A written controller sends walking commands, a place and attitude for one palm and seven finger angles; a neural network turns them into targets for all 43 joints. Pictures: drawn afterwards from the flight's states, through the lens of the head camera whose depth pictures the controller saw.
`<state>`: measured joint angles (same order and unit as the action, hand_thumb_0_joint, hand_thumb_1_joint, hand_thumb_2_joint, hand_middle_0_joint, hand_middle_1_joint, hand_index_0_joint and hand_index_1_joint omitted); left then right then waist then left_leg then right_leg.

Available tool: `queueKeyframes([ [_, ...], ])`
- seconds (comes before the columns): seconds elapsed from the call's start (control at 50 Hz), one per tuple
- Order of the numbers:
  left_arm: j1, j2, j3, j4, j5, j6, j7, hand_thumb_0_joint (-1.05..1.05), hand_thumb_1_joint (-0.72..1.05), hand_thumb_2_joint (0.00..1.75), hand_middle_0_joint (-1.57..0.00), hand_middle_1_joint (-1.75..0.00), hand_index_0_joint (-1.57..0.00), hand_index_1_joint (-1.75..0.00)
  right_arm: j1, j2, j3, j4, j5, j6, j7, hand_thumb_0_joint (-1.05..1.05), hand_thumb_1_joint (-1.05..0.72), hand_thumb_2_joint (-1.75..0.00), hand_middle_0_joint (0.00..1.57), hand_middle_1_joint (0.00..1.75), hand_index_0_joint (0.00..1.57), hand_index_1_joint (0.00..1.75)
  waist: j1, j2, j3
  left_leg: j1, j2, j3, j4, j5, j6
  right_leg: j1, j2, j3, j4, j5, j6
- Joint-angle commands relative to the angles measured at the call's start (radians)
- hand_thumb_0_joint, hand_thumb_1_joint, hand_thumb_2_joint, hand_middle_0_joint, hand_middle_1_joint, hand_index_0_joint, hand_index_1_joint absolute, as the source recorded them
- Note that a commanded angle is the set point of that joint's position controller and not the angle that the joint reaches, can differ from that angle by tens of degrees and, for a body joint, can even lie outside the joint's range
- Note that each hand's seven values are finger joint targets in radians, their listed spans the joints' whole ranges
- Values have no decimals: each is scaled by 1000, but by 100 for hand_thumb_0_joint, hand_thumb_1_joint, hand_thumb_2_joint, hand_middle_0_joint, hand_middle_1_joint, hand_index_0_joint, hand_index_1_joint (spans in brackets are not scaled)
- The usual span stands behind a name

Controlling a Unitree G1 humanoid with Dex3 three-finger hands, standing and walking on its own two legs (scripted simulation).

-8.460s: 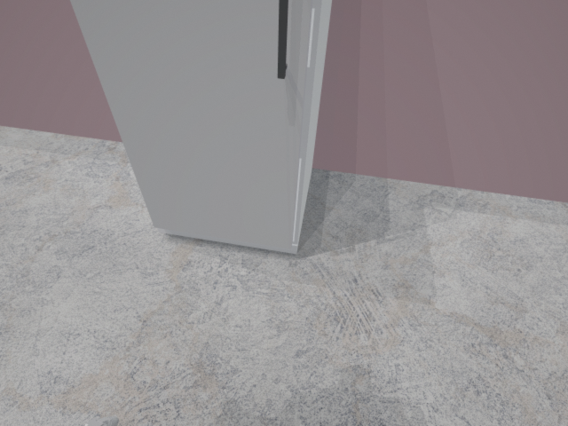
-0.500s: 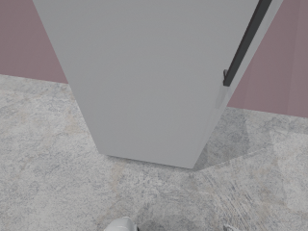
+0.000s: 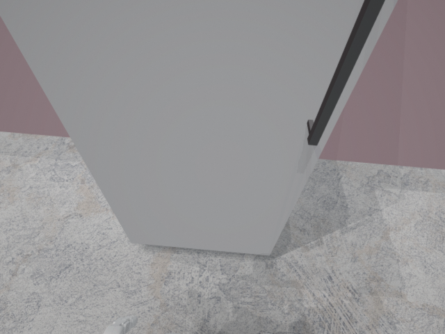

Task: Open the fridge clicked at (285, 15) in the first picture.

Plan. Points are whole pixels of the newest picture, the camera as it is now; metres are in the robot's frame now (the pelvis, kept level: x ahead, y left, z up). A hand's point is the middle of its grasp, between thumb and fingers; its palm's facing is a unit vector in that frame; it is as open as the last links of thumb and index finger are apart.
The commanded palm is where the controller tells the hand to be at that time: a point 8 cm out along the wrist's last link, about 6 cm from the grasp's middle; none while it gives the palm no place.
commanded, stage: come to a stop and stand still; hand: right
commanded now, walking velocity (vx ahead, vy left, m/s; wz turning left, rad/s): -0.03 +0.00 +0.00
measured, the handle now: (346, 51) +0.47 -0.16 +0.27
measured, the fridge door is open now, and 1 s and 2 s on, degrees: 0 0 0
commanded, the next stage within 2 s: look again from close up in 1.06 s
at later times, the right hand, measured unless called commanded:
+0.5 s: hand out of the picture -0.05 -0.17 -0.17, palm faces +0.11 +0.98 -0.19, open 7.4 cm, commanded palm none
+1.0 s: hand out of the picture -0.06 -0.13 -0.17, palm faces +0.08 +0.98 -0.19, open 7.4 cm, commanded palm none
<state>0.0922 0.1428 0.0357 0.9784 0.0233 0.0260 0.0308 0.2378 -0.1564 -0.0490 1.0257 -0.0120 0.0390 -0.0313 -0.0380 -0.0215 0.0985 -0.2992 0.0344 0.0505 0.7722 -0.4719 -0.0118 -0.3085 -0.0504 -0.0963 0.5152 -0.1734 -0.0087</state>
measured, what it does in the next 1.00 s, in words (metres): steps on the spot: left foot, then right foot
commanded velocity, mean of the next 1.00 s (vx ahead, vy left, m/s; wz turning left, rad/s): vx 0.07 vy -0.01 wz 0.00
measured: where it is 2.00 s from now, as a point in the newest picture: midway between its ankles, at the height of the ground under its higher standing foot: outside the picture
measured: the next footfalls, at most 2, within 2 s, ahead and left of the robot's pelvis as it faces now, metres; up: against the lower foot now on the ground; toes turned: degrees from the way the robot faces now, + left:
left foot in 0.06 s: +0.03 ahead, +0.12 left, +0.00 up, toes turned +4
right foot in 0.38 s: -0.05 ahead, -0.11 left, +0.00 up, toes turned -3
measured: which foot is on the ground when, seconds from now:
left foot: up 0.00-0.04, down 0.06-1.00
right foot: down 0.00-0.06, up 0.08-0.36, down 0.38-1.00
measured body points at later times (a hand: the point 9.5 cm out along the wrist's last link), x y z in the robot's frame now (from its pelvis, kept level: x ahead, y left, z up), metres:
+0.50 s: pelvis -0.06 +0.02 +0.01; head -0.07 +0.01 +0.46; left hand -0.07 +0.24 -0.15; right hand -0.05 -0.22 -0.15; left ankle -0.01 +0.12 -0.73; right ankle -0.10 -0.12 -0.73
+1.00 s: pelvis -0.04 +0.02 +0.00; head -0.06 +0.04 +0.45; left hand -0.04 +0.23 -0.17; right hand -0.06 -0.19 -0.15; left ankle -0.01 +0.12 -0.73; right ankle -0.09 -0.11 -0.73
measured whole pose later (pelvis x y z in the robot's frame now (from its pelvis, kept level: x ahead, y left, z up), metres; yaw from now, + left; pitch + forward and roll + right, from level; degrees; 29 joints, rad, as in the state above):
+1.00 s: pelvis -0.04 +0.02 +0.00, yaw -1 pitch -3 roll +0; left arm 0.33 0.14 -0.01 1.09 0.02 -0.02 0.03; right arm 0.33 -0.09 0.00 1.15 -0.02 -0.02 -0.04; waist 0.00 -0.04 -0.01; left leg -0.25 0.02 0.09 0.54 -0.25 0.03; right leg -0.12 -0.02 -0.02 0.50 -0.34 0.02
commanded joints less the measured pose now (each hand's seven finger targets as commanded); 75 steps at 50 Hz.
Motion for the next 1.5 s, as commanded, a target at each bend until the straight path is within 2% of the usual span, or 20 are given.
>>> queueKeyframes([
  [0.0,66,188,65,-32,-10,1,3,0,90,90,-20,-30,-20,-30,141,-82,-14,-29,-9,-28,-7,0,-90,-90,20,30,20,30,12,-49,-211,86,14,-4,-317,287,-13,164,-179,141,11,411,-95],
  [0.02,71,143,62,-42,-16,1,-3,0,90,90,-20,-30,-20,-30,139,-134,-19,-36,-18,-38,-10,0,-90,-90,20,30,20,30,15,113,-192,128,102,-135,-401,493,15,71,-92,94,93,204,-36],
  [0.04,64,86,49,-63,-19,4,-10,0,90,90,-20,-30,-20,-30,109,-195,-29,-45,-22,-40,-11,0,-90,-90,20,30,20,30,24,289,-144,143,275,-293,-417,680,96,-67,21,19,159,-159,17],
  [0.06,22,90,51,-66,-17,16,-12,0,90,90,-20,-30,-20,-30,99,-201,-26,-54,-18,-40,-8,0,-90,-90,20,30,20,30,-3,241,-125,36,353,-307,-460,657,188,-39,35,67,295,-348,26],
  [0.1,27,82,48,-39,-11,32,-14,0,90,90,-20,-30,-20,-30,15,-167,-21,-65,-20,-40,-13,0,-90,-90,20,30,20,30,27,219,-56,-76,293,-282,-501,400,206,-46,16,131,433,-322,19],
  [0.14,73,78,41,-7,-11,22,-22,0,90,90,-20,-30,-20,-30,-9,-155,-15,-63,-19,-46,-11,0,-90,-90,20,30,20,30,43,181,-39,-53,251,-228,-490,376,177,-48,8,107,422,-262,21],
  [0.26,112,78,19,21,-8,-8,-23,0,90,90,-20,-30,-20,-30,79,-182,-24,-17,-16,-53,-4,0,-90,-90,20,30,20,30,-7,159,-59,90,244,-252,-505,242,164,7,15,64,100,-241,32],
  [0.34,252,88,6,90,-5,-35,-12,0,90,90,-20,-30,-20,-30,38,-133,-13,-4,2,-50,1,0,-90,-90,20,30,20,30,31,37,-91,-12,125,-146,-435,133,67,229,-25,123,-158,-55,1],
  [0.4,244,135,2,92,3,-41,-3,0,90,90,-20,-30,-20,-30,33,-100,-3,5,-1,-52,11,0,-90,-90,20,30,20,30,9,-10,-76,86,53,-62,-398,171,22,94,-106,185,-211,-187,-31],
  [0.42,245,129,2,105,3,-46,-5,0,90,90,-20,-30,-20,-30,14,-97,-3,18,-3,-44,11,0,-90,-90,20,30,20,30,17,-116,-66,101,43,-24,-349,171,15,69,-114,214,-276,-241,-33],
  [0.5,238,130,1,105,-2,-41,2,0,90,90,-20,-30,-20,-30,23,-71,8,44,-12,-40,21,0,-90,-90,20,30,20,30,15,-132,73,77,9,25,-275,174,7,-28,-143,250,-378,-423,-49],
  [0.6,269,107,-2,114,-5,-38,9,0,90,90,-20,-30,-20,-30,104,-57,11,80,-11,-40,20,0,-90,-90,20,30,20,30,-1,-49,137,91,23,-8,-319,165,5,-73,-116,210,-326,-402,-49],
  [0.66,301,58,-12,121,-7,-37,10,0,90,90,-20,-30,-20,-30,145,-77,9,96,-5,-53,11,0,-90,-90,20,30,20,30,3,107,106,85,84,-130,-447,108,31,-25,-32,106,-171,-222,-14],
  [0.68,182,97,-28,94,4,-65,-5,0,90,90,-20,-30,-20,-30,253,-103,25,148,-8,-95,-41,0,-90,-90,20,30,20,30,-45,108,79,122,119,-141,-319,803,39,-42,-18,44,61,-12,13],
  [0.7,277,21,-22,52,-9,-54,-5,0,90,90,-20,-30,-20,-30,229,-153,11,113,-7,-104,-36,0,-90,-90,20,30,20,30,28,107,-92,162,231,-243,-395,698,94,4,-6,69,104,-282,5],
  [0.72,297,1,-25,62,-4,-52,-6,0,90,90,-20,-30,-20,-30,185,-159,3,88,-13,-114,-27,0,-90,-90,20,30,20,30,34,95,-140,180,257,-264,-394,737,137,37,6,71,127,-305,10],
  [0.8,385,9,-33,108,-9,-62,-8,0,90,90,-20,-30,-20,-30,90,-89,22,66,-1,-101,-22,0,-90,-90,20,30,20,30,84,108,-179,79,150,-145,-356,385,126,185,8,80,-57,-118,7],
  [0.84,357,29,-33,102,-5,-66,-8,0,90,90,-20,-30,-20,-30,86,-60,31,64,-2,-91,-15,0,-90,-90,20,30,20,30,60,-3,-76,46,89,-93,-333,292,83,113,-37,125,-82,-16,-7],
  [0.9,311,26,-37,89,-10,-58,-2,0,90,90,-20,-30,-20,-30,108,-56,36,78,-1,-83,-10,0,-90,-90,20,30,20,30,46,1,33,34,83,-102,-382,238,69,42,-37,127,-111,-48,-8],
  [1.48,322,55,-39,143,-10,-61,4,0,90,90,-20,-30,-20,-30,106,-69,30,67,3,-71,-8,0,-90,-90,20,30,20,30,33,4,-5,149,85,-75,-373,343,59,58,-41,128,-188,-14,-12],
])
